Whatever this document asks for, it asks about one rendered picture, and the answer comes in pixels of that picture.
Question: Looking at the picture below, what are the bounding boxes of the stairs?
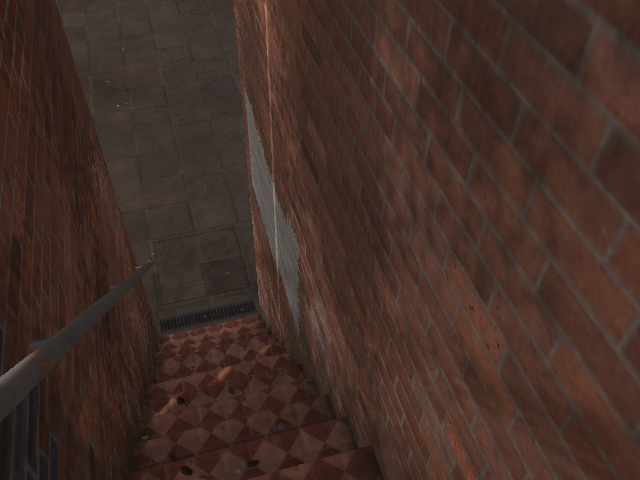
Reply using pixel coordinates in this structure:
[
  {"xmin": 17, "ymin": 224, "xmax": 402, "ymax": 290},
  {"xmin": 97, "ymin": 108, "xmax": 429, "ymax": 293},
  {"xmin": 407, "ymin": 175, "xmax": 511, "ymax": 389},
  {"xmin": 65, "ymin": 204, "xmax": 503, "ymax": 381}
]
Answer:
[{"xmin": 123, "ymin": 315, "xmax": 384, "ymax": 480}]

